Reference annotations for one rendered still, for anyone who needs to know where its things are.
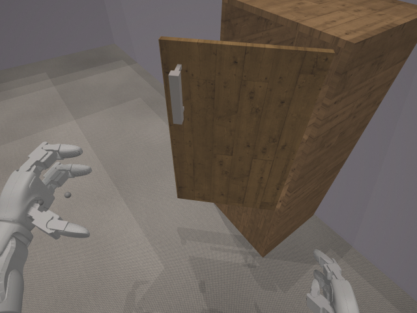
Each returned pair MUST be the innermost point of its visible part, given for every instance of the robot right hand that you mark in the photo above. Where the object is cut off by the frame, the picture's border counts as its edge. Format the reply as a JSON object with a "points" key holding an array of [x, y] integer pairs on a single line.
{"points": [[338, 294]]}

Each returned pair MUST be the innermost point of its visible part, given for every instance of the cupboard door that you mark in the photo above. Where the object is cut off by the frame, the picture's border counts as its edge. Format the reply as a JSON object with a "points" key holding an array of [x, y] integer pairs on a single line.
{"points": [[246, 109]]}

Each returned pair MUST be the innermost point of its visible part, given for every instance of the handle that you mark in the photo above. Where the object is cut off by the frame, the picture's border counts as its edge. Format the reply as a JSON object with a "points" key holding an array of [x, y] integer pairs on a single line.
{"points": [[175, 87]]}

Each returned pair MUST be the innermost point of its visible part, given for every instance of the robot left forearm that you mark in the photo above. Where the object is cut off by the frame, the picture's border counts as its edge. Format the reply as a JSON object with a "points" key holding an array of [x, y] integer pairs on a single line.
{"points": [[14, 240]]}

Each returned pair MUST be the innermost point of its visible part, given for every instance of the robot left hand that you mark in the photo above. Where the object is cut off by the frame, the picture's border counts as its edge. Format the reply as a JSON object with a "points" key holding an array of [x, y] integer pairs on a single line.
{"points": [[18, 200]]}

